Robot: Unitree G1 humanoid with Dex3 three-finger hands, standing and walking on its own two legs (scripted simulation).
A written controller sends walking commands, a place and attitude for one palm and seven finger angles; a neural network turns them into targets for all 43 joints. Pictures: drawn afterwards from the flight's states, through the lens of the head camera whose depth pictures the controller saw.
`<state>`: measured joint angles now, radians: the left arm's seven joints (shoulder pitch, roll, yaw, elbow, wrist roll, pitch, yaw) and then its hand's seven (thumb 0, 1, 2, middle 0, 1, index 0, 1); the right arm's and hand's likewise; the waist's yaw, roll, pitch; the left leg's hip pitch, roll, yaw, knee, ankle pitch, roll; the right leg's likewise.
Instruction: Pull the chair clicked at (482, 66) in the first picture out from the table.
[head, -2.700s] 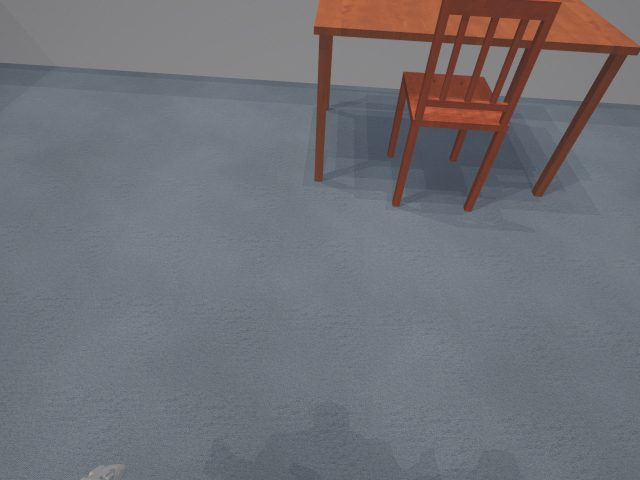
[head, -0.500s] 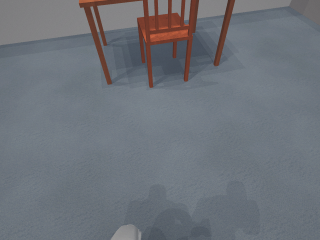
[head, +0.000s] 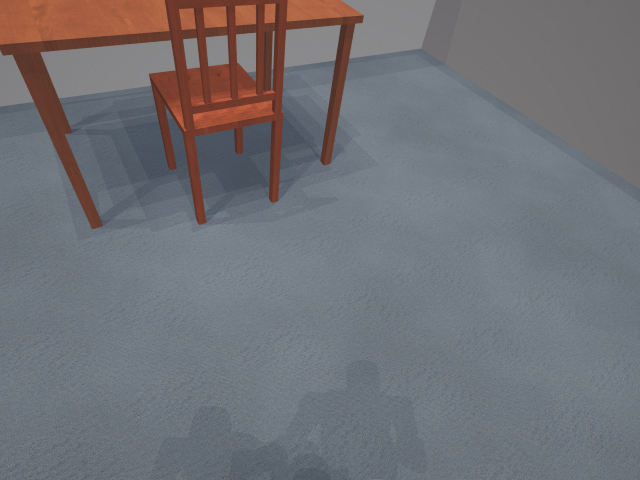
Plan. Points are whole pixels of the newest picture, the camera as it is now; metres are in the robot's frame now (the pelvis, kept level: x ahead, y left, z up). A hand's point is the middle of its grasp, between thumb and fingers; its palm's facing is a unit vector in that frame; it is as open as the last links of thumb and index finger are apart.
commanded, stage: walk to a spot facing it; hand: left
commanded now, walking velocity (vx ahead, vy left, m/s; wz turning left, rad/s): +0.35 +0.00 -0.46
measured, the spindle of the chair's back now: (232, 55) +1.29 +0.38 -0.08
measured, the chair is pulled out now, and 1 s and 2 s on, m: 0.00 0.00 0.00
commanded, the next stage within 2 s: turn to face it in 1.58 s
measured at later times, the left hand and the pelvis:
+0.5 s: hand (257, 351) +0.36 +0.12 -0.20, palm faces -0.24 -0.97 -0.11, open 7.3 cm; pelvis +0.23 -0.01 -0.03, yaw -14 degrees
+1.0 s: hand (248, 263) +0.56 +0.18 -0.19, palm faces -0.33 -0.93 -0.14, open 7.4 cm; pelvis +0.49 +0.01 -0.01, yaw -24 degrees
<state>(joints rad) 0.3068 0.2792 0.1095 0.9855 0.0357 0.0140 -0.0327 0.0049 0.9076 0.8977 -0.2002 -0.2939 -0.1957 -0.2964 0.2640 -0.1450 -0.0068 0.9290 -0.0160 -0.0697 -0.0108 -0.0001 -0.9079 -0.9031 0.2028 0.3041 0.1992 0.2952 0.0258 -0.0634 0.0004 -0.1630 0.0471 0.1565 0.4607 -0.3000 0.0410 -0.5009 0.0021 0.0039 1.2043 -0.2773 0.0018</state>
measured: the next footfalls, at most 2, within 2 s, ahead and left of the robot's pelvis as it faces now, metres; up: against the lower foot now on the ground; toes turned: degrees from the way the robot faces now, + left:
right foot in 0.40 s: +0.27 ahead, -0.08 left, +0.00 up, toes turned -21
left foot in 0.82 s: +0.58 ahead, +0.08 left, +0.00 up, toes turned -9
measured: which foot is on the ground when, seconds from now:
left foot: down 0.00-0.40, up 0.42-0.80, down 0.82-1.00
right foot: up 0.00-0.38, down 0.40-0.82, up 0.84-1.00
